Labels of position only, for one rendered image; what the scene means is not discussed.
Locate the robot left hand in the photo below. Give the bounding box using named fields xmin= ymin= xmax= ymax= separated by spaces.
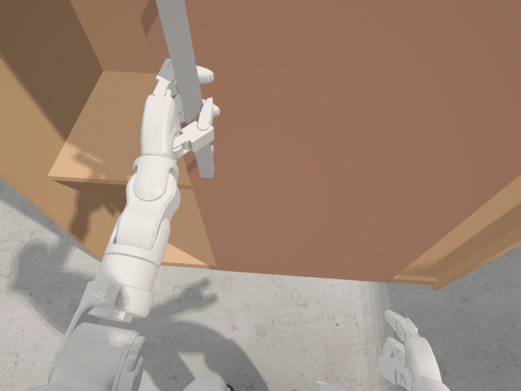
xmin=141 ymin=59 xmax=220 ymax=163

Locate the wardrobe door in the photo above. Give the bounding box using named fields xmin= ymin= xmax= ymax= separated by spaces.
xmin=134 ymin=0 xmax=521 ymax=283
xmin=399 ymin=174 xmax=521 ymax=277

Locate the left robot upper arm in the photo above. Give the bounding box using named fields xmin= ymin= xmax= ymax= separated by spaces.
xmin=24 ymin=323 xmax=147 ymax=391

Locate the left robot forearm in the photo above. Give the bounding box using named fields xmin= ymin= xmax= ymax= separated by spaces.
xmin=47 ymin=155 xmax=181 ymax=384

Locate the robot right hand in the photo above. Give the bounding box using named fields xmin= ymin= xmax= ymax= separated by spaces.
xmin=378 ymin=310 xmax=442 ymax=391

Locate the handle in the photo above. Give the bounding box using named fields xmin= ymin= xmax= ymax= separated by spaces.
xmin=155 ymin=0 xmax=215 ymax=178

